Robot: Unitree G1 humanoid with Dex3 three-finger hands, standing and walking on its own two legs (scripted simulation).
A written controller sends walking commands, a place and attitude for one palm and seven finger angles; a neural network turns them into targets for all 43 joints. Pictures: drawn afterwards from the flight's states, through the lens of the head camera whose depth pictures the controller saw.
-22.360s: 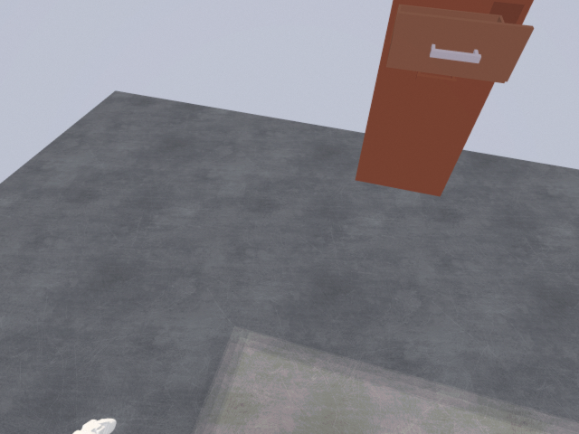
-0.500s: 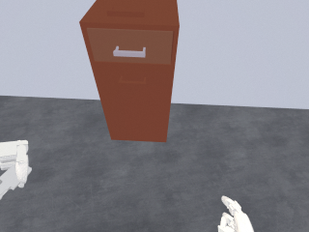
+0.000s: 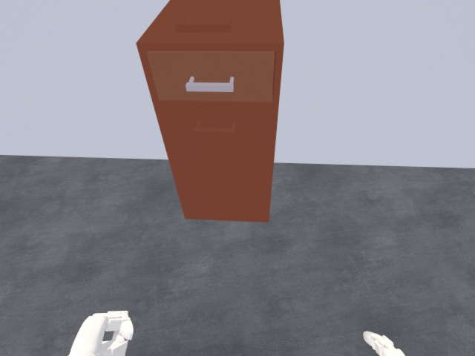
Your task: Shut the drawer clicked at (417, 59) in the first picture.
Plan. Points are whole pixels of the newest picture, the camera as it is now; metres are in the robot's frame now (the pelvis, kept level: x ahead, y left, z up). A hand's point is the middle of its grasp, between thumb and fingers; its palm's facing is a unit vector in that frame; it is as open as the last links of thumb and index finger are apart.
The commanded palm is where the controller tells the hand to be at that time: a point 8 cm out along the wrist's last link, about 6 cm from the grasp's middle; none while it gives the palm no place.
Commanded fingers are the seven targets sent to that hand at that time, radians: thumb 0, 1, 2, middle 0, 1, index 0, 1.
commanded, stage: let the arm hang, fingers relaxed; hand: left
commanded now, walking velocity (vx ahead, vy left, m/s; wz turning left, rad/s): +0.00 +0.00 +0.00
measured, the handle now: (210, 83) +0.87 +0.12 +0.03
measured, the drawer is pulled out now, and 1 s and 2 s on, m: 0.00 0.00 0.00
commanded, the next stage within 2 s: look to check the result in 0.90 s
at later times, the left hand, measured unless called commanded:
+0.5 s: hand out of the picture -0.05 +0.19 -0.16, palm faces +0.04 -0.98 -0.21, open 6.5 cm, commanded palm none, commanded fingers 0.00 0.90 0.90 -0.20 -0.30 -0.20 -0.30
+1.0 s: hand out of the picture +0.00 +0.18 -0.16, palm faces +0.04 -0.98 -0.20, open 7.3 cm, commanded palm none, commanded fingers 0.00 0.90 0.90 -0.20 -0.30 -0.20 -0.30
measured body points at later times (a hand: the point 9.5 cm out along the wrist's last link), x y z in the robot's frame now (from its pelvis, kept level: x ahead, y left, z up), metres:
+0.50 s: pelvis -0.01 +0.01 +0.01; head +0.01 +0.00 +0.46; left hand -0.05 +0.24 -0.14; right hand -0.07 -0.19 -0.15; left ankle +0.03 +0.12 -0.73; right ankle +0.03 -0.08 -0.73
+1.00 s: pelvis +0.00 +0.01 +0.02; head +0.01 +0.00 +0.47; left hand +0.00 +0.23 -0.14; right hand -0.02 -0.20 -0.15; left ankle +0.03 +0.12 -0.72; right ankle +0.03 -0.08 -0.73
